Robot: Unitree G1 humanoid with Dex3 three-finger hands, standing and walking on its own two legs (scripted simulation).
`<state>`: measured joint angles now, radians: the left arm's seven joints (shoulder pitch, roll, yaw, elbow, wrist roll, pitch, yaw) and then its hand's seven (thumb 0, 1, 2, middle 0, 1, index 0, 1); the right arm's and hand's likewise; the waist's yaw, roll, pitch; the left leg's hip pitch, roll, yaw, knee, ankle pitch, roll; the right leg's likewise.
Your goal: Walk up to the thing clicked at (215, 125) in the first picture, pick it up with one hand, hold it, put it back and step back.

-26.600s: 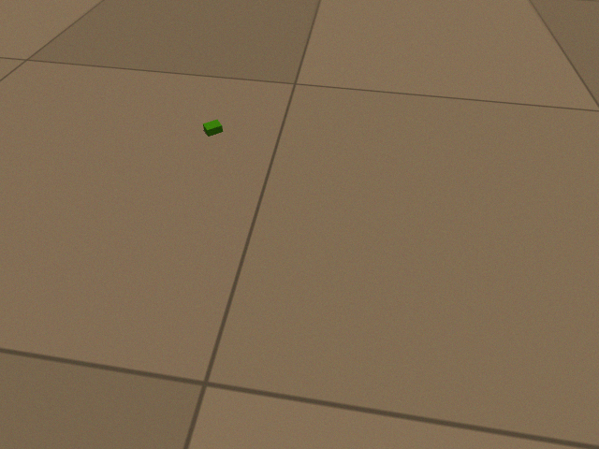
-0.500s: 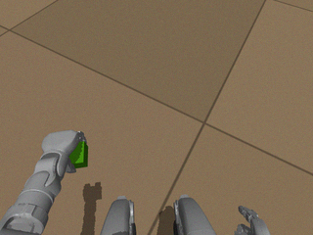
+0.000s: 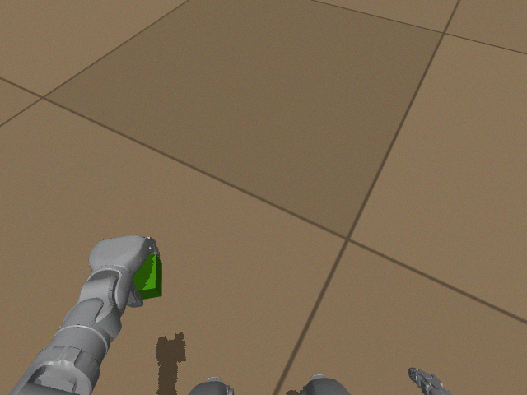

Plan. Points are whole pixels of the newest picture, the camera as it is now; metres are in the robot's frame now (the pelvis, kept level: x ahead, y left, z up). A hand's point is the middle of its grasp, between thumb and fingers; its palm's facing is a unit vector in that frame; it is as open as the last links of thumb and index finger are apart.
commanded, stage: hold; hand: left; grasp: from above
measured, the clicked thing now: (135, 278) +0.33 +0.23 -0.10
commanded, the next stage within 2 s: crouch in 1.92 s
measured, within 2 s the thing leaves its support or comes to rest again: neither
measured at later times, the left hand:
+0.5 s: hand (125, 263) +0.33 +0.22 -0.02, palm faces -0.43 -0.06 -0.90, open 9.3 cm
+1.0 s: hand (122, 270) +0.31 +0.21 +0.00, palm faces -0.43 -0.06 -0.90, open 9.3 cm
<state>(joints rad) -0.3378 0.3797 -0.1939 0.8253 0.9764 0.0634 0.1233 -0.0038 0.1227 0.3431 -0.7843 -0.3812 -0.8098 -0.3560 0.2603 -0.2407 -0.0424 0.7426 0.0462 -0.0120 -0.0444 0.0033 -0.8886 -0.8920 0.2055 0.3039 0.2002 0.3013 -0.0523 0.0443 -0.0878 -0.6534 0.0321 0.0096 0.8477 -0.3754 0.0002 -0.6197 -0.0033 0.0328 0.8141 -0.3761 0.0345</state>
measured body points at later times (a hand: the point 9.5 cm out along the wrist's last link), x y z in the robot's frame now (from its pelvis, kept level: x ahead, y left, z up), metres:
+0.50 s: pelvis +0.02 +0.00 +0.02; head +0.04 -0.02 +0.47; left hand +0.35 +0.22 +0.03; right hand +0.13 -0.26 -0.10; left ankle +0.02 +0.12 -0.70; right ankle +0.02 -0.14 -0.70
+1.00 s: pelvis +0.01 -0.01 +0.03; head +0.02 -0.03 +0.48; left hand +0.32 +0.21 +0.05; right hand +0.15 -0.26 -0.09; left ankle +0.02 +0.12 -0.70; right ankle +0.02 -0.14 -0.70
